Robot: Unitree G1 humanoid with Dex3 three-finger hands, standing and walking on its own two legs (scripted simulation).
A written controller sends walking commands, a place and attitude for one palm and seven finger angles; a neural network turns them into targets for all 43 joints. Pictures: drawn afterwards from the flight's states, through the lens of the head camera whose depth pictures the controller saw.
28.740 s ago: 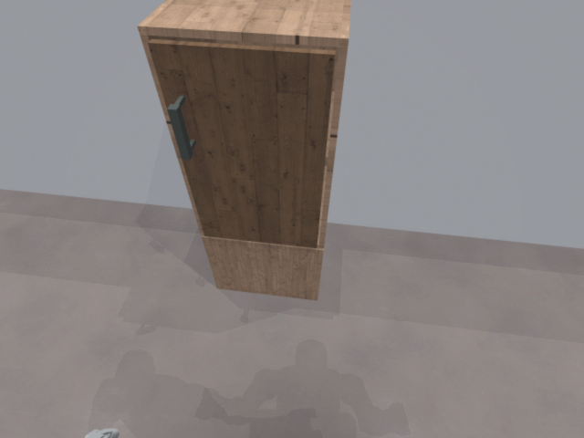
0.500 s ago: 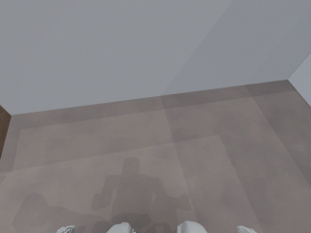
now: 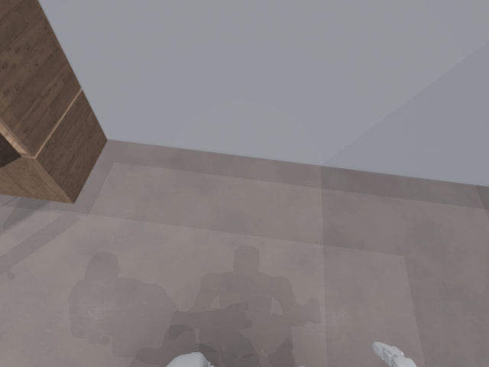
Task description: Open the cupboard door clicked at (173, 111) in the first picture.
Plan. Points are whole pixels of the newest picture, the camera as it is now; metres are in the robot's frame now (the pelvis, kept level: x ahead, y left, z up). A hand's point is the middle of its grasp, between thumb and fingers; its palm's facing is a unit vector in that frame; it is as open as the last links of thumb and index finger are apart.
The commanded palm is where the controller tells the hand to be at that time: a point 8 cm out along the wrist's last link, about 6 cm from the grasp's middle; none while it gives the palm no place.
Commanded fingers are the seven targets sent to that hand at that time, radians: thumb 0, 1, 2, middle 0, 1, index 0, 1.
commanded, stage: turn to face it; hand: left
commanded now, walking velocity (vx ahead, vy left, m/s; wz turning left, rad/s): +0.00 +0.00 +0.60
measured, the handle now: out of the picture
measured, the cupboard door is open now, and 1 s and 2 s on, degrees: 54 54 54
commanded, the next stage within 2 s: take the last steps up to it in 1.24 s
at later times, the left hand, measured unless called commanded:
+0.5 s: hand out of the picture +0.05 +0.18 -0.14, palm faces +0.29 -0.92 -0.27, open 7.4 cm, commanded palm none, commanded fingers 0.00 0.90 0.90 -0.20 -0.30 -0.20 -0.30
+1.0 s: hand out of the picture +0.01 +0.20 -0.14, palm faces +0.56 -0.77 -0.30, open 7.4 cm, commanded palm none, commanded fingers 0.00 0.90 0.90 -0.20 -0.30 -0.20 -0.30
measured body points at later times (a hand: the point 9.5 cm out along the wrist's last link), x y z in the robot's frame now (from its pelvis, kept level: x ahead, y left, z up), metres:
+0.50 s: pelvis +0.02 -0.03 +0.02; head +0.08 -0.03 +0.46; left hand +0.04 +0.23 -0.12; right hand +0.17 -0.27 -0.13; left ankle -0.01 +0.08 -0.66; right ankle +0.03 -0.17 -0.72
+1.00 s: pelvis +0.05 -0.04 +0.01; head +0.09 -0.02 +0.45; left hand -0.02 +0.24 -0.12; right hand +0.25 -0.21 -0.14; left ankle +0.01 +0.08 -0.71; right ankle +0.12 -0.15 -0.73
